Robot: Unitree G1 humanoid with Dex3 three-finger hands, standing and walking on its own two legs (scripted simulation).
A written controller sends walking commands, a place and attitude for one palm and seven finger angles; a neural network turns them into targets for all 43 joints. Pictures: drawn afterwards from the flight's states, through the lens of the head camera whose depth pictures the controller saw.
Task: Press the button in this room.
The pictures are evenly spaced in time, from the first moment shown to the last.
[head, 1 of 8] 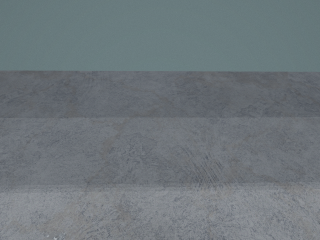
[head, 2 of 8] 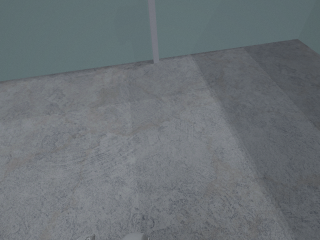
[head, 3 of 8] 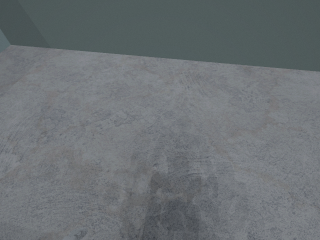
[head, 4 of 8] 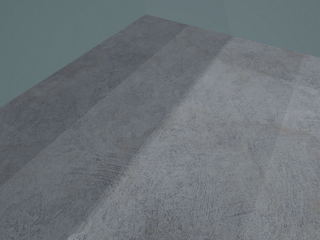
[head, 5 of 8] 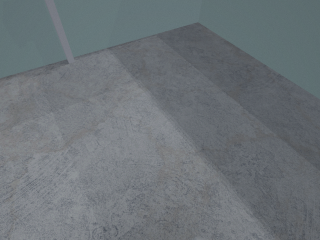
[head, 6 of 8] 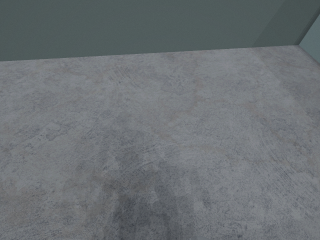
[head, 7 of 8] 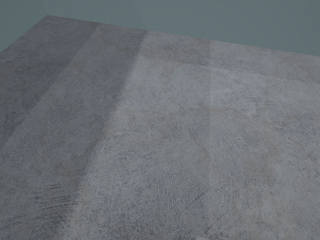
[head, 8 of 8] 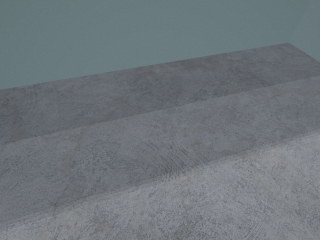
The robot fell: no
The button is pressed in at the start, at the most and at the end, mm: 0 0 0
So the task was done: no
